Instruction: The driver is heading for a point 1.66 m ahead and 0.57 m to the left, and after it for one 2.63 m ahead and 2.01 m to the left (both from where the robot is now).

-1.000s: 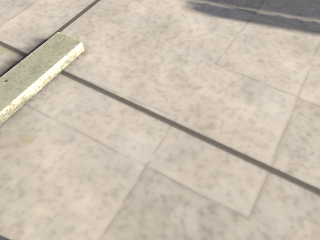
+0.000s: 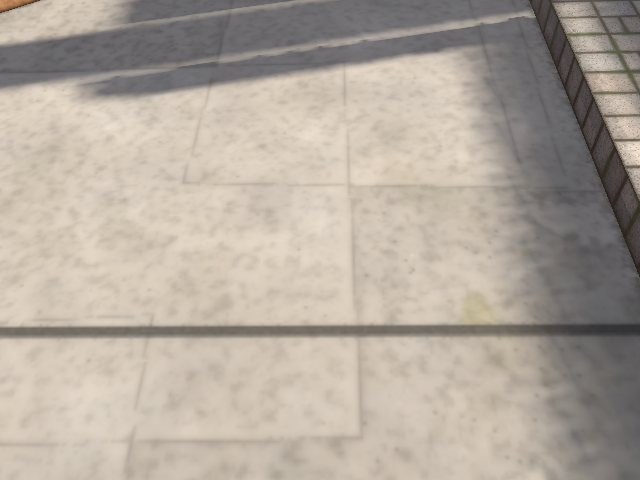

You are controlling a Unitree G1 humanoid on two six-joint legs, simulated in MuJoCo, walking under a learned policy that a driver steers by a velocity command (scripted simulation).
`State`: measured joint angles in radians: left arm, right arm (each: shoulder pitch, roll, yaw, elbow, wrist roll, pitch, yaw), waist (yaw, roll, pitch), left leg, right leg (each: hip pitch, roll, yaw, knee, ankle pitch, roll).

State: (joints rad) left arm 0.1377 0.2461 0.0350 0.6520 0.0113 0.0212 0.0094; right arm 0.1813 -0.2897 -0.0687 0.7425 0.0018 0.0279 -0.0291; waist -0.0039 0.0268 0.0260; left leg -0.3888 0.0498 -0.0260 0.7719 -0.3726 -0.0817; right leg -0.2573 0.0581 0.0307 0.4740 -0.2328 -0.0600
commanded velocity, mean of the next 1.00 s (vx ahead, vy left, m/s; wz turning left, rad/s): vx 0.00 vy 0.00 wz -0.04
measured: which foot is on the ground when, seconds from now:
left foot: up 0.00-0.06, down 0.08-1.00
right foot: down 0.00-1.00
